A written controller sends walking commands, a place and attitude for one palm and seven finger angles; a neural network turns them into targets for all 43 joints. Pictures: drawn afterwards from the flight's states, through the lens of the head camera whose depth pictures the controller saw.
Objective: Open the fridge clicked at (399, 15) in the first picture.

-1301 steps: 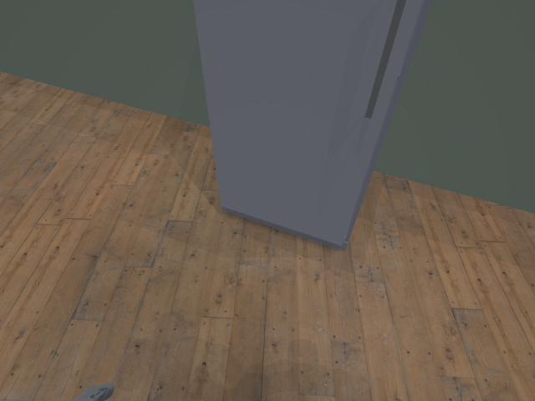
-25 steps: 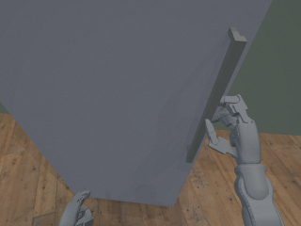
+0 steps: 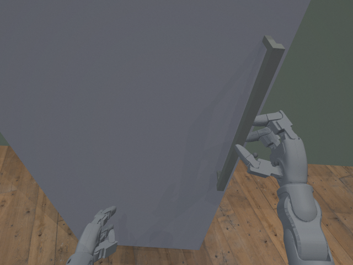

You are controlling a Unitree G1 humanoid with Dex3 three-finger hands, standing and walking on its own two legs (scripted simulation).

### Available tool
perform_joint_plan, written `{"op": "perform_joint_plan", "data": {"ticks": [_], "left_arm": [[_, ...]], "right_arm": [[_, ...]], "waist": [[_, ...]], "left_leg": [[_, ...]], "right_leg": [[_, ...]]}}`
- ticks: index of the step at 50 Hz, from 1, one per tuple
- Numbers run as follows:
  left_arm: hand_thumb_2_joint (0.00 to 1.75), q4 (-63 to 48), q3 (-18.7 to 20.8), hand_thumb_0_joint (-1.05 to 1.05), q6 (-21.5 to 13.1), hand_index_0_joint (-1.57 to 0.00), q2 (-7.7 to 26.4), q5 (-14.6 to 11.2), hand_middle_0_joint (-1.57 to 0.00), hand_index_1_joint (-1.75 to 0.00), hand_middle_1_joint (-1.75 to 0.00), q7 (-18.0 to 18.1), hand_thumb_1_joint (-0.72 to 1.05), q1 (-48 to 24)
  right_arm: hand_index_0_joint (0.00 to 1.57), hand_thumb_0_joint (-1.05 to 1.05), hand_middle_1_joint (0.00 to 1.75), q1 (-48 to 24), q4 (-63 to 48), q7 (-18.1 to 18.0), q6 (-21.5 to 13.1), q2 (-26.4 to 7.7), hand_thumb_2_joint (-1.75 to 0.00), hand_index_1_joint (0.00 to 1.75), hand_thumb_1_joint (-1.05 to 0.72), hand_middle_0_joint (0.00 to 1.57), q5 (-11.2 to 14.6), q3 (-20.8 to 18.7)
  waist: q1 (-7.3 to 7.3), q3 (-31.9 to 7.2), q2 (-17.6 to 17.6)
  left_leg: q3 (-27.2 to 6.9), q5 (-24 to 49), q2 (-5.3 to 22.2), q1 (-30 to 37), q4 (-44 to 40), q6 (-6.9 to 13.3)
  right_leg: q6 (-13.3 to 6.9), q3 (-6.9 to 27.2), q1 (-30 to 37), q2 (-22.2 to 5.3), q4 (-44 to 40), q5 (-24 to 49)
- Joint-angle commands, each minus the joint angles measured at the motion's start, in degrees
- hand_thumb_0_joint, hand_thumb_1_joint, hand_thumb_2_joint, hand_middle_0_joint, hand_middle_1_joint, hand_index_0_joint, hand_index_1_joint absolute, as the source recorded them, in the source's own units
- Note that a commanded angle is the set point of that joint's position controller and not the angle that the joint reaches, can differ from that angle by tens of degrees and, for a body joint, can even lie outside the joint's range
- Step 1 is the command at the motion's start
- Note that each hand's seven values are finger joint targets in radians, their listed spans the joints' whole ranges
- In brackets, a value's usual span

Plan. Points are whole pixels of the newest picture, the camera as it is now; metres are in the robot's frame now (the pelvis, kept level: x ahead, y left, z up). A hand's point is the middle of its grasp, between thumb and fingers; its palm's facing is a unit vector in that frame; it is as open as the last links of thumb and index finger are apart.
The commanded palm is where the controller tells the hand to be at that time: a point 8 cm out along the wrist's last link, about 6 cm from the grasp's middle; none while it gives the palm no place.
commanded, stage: loosen the grip on the handle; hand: right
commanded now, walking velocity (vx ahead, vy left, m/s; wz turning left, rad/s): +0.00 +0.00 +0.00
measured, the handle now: (238, 132) +0.34 -0.11 +0.18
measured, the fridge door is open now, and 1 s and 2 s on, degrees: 1 1 1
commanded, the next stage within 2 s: slip the hand off the handle in 0.38 s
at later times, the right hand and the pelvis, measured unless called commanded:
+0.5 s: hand (255, 159) +0.28 -0.14 +0.16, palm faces +0.03 +0.98 -0.22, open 14.5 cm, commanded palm +0.26 -0.19 +0.16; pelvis +0.01 +0.03 -0.01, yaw -1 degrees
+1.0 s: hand (285, 153) +0.31 -0.21 +0.15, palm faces +0.02 +0.98 -0.21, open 14.7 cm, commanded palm +0.28 -0.25 +0.16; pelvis +0.01 -0.01 -0.01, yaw -1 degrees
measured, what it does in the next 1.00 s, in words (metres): stands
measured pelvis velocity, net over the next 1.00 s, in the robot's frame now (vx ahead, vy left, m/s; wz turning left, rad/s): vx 0.01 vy -0.01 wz -0.01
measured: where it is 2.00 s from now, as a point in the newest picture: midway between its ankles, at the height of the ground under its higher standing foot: outside the picture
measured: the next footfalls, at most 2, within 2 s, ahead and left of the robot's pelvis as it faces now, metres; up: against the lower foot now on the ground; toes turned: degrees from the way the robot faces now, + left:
none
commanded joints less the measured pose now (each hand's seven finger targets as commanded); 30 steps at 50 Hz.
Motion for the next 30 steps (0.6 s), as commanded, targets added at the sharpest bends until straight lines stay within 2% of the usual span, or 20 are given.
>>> {"op": "perform_joint_plan", "data": {"ticks": [1, 2, 3, 4, 5, 8, 10, 13, 14, 15, 16, 18, 19, 20, 22, 24, 25, 26, 29, 30], "left_arm": [[0.90, -11.1, 2.7, 0.00, -4.7, -0.20, 6.9, 0.2, -0.20, -0.30, -0.30, 0.1, 0.90, -6.4], [0.90, -10.7, 2.8, 0.00, -5.1, -0.20, 7.0, 0.1, -0.20, -0.30, -0.30, 0.1, 0.90, -6.1], [0.90, -10.7, 2.6, 0.00, -5.4, -0.20, 7.0, 0.0, -0.20, -0.30, -0.30, 0.2, 0.90, -6.0], [0.90, -10.6, 2.6, 0.00, -5.4, -0.20, 7.5, -0.1, -0.20, -0.30, -0.30, 0.4, 0.90, -6.5], [0.90, -10.8, 2.4, 0.00, -5.7, -0.20, 7.1, -0.1, -0.20, -0.30, -0.30, 0.5, 0.90, -5.9], [0.90, -10.5, 2.9, 0.00, -6.9, -0.20, 7.2, -0.2, -0.20, -0.30, -0.30, 0.8, 0.90, -4.3], [0.90, -10.0, 3.0, 0.00, -6.9, -0.20, 7.7, -0.3, -0.20, -0.30, -0.30, 0.9, 0.90, -3.4], [0.90, -9.7, 3.0, 0.00, -7.5, -0.20, 7.9, -0.6, -0.20, -0.30, -0.30, 1.3, 0.90, -3.7], [0.90, -9.2, 3.2, 0.00, -7.3, -0.20, 8.3, -0.8, -0.20, -0.30, -0.30, 1.5, 0.90, -4.0], [0.90, -9.4, 3.1, 0.00, -7.5, -0.20, 8.0, -0.7, -0.20, -0.30, -0.30, 1.6, 0.90, -3.6], [0.90, -9.2, 3.4, 0.00, -7.8, -0.20, 8.4, -0.7, -0.20, -0.30, -0.30, 1.8, 0.90, -3.2], [0.90, -9.1, 3.5, 0.00, -8.3, -0.20, 8.4, -0.6, -0.20, -0.30, -0.30, 1.9, 0.90, -3.3], [0.90, -8.7, 3.8, 0.00, -8.2, -0.20, 9.0, -0.5, -0.20, -0.30, -0.30, 2.2, 0.90, -3.4], [0.90, -8.9, 3.7, 0.00, -8.3, -0.20, 8.5, -0.4, -0.20, -0.30, -0.30, 2.0, 0.90, -2.8], [0.90, -9.3, 3.8, 0.00, -8.8, -0.20, 8.4, -0.3, -0.20, -0.30, -0.30, 1.6, 0.90, -2.6], [0.90, -8.1, 4.0, 0.00, -8.4, -0.20, 9.0, -0.3, -0.20, -0.30, -0.30, 1.9, 0.90, -2.3], [0.90, -8.1, 3.8, 0.00, -8.1, -0.20, 8.6, -0.4, -0.20, -0.30, -0.30, 1.8, 0.90, -1.7], [0.90, -8.4, 4.0, 0.00, -8.0, -0.20, 8.8, -0.5, -0.20, -0.30, -0.30, 1.8, 0.90, -1.7], [0.90, -8.2, 3.9, 0.00, -7.5, -0.20, 9.3, -0.8, -0.20, -0.30, -0.30, 2.3, 0.90, -3.1], [0.90, -8.6, 3.7, 0.00, -7.3, -0.20, 8.8, -0.9, -0.20, -0.30, -0.30, 2.3, 0.90, -2.7]], "right_arm": [[0.44, 0.00, 1.38, -13.5, -13.6, -1.8, -8.7, -3.9, -0.26, 1.38, 0.43, 0.44, -2.4, 0.4], [0.42, 0.00, 1.37, -13.8, -13.3, -1.6, -9.5, -5.0, -0.20, 1.37, 0.55, 0.42, -2.5, -0.4], [0.41, 0.00, 1.35, -14.2, -13.0, -1.1, -9.9, -5.6, -0.20, 1.35, 0.55, 0.41, -2.4, -0.8], [0.40, 0.00, 1.33, -14.5, -13.7, -1.3, -9.8, -9.3, -0.20, 1.33, 0.55, 0.40, -2.5, -3.4], [0.38, 0.00, 1.32, -16.2, -14.0, -0.6, -10.0, -7.5, -0.20, 1.32, 0.55, 0.38, -2.8, -1.7], [0.34, 0.00, 1.27, -14.3, -15.7, 0.9, -9.7, -9.9, -0.20, 1.27, 0.55, 0.34, -2.5, -3.8], [0.32, 0.00, 1.23, -10.1, -13.7, 1.4, -8.9, -12.4, -0.20, 1.23, 0.55, 0.32, -1.7, -7.5], [0.28, 0.00, 1.18, -11.3, -14.3, 3.6, -8.3, -11.0, -0.20, 1.18, 0.55, 0.28, 0.7, -6.8], [0.26, 0.00, 1.17, -10.7, -13.8, 3.6, -8.2, -12.6, -0.20, 1.17, 0.55, 0.26, 1.3, -8.8], [0.25, 0.00, 1.15, -11.3, -13.5, 4.3, -8.3, -10.3, -0.20, 1.15, 0.55, 0.25, 2.1, -7.0], [0.25, 0.00, 1.15, -11.0, -13.6, 4.7, -8.6, -11.9, -0.20, 1.15, 0.55, 0.25, 2.7, -8.8], [0.25, 0.00, 1.15, -11.3, -14.4, 5.0, -9.2, -11.8, -0.20, 1.15, 0.55, 0.25, 3.4, -9.3], [0.25, 0.00, 1.15, -10.2, -14.7, 4.4, -9.5, -14.3, -0.20, 1.15, 0.55, 0.25, 3.3, -12.2], [0.25, 0.00, 1.15, -10.0, -14.5, 4.7, -10.2, -12.3, -0.20, 1.15, 0.55, 0.25, 3.2, -10.8], [0.25, 0.00, 1.15, -7.6, -16.8, 4.8, -10.8, -11.8, -0.20, 1.15, 0.55, 0.25, 3.5, -10.8], [0.25, 0.00, 1.15, -8.0, -13.6, 3.9, -10.7, -14.5, -0.20, 1.15, 0.55, 0.25, 2.9, -13.4], [0.25, 0.00, 1.15, -8.7, -12.2, 4.2, -10.9, -12.9, -0.20, 1.15, 0.55, 0.25, 3.0, -12.3], [0.25, 0.00, 1.15, -7.9, -11.5, 4.4, -10.9, -14.5, -0.20, 1.15, 0.55, 0.25, 3.3, -13.9], [0.25, 0.00, 1.15, -11.3, -10.5, 4.9, -11.0, -16.8, -0.20, 1.15, 0.55, 0.25, 3.0, -15.2], [0.25, 0.00, 1.15, -11.7, -9.5, 5.5, -11.0, -14.9, -0.20, 1.15, 0.55, 0.25, 3.5, -14.0]], "waist": [[1.03, -3.0, 11.4], [1.05, -2.9, 9.5], [0.97, -2.2, 8.4], [0.66, -3.2, 6.7], [1.13, -4.5, 4.3], [0.89, -8.6, 0.8], [0.57, -9.9, 2.2], [1.41, -8.6, 3.8], [1.44, -8.7, 4.5], [1.68, -9.1, 4.8], [1.41, -9.6, 5.8], [1.20, -11.2, 6.5], [0.65, -12.6, 6.6], [0.63, -14.4, 6.2], [-0.02, -15.9, 4.2], [0.56, -13.4, 3.5], [0.97, -12.8, 5.6], [0.60, -11.6, 6.6], [1.02, -9.4, 4.5], [1.23, -10.2, 3.7]], "left_leg": [[1.2, -8.3, -2.5, 4.1, -2.4, 1.0], [0.3, -9.5, -2.3, 3.6, -2.8, 1.1], [-0.4, -10.5, -2.1, 3.5, -3.2, 1.2], [-1.0, -10.5, -1.9, 4.1, -3.5, 1.1], [-1.7, -9.4, -1.7, 4.8, -3.3, 1.2], [-3.1, -4.5, -1.1, 7.6, -2.8, 1.2], [-3.3, -2.0, -0.9, 9.5, -2.5, 0.9], [-4.8, -2.1, -0.2, 8.9, -3.5, 0.3], [-4.7, -2.9, -0.2, 8.8, -3.8, 0.2], [-4.9, -3.0, 0.0, 8.9, -4.0, 0.0], [-5.3, -2.8, 0.2, 9.5, -3.8, -0.1], [-5.3, -1.8, 0.4, 9.8, -3.2, -0.3], [-5.1, -0.6, 0.5, 10.8, -2.6, -0.4], [-4.4, 2.0, 0.3, 11.7, -1.6, -0.2], [-3.5, 6.4, 0.2, 12.2, 0.0, -0.1], [-2.6, 6.0, -0.1, 9.6, 0.3, 0.1], [-2.7, 5.2, -0.3, 9.2, 0.0, 0.0], [-3.1, 3.2, -0.1, 8.9, -0.4, 0.0], [-3.4, -3.0, -0.1, 6.2, -1.4, 0.3], [-3.1, -2.9, -0.4, 6.2, -1.2, 0.3]], "right_leg": [[-0.3, 2.1, -9.8, -1.2, -5.9, 0.0], [-0.6, 1.6, -10.0, -1.0, -5.2, -0.7], [-0.7, 1.4, -10.7, -0.8, -4.6, -1.3], [-0.7, 0.8, -10.7, -0.5, -3.9, -1.0], [-0.9, 0.4, -10.3, -0.1, -3.2, 0.4], [-0.9, 0.0, -10.1, 0.1, -1.0, 4.4], [-0.8, 0.0, -11.4, 0.3, -0.3, 6.0], [-0.9, 0.0, -13.2, 0.5, 1.1, 5.9], [-0.8, 0.2, -13.2, 0.5, 1.3, 5.8], [-0.9, 0.1, -13.3, 0.8, 1.3, 5.7], [-0.8, 0.3, -13.8, 0.6, 1.8, 6.0], [-0.9, 0.4, -14.0, 0.8, 2.0, 6.5], [-0.8, 0.5, -14.0, 0.8, 2.1, 7.2], [-0.8, 0.4, -13.4, 0.9, 1.8, 8.7], [-0.8, 0.2, -12.8, 0.9, 2.0, 10.5], [-0.6, 0.2, -13.2, 0.8, 2.2, 10.2], [-0.7, 0.3, -13.9, 0.7, 2.0, 9.6], [-0.6, 0.3, -15.1, 0.6, 2.1, 8.4], [-0.7, 0.4, -15.2, 0.5, 1.9, 5.1], [-0.7, 0.3, -14.7, 0.6, 1.6, 5.1]]}}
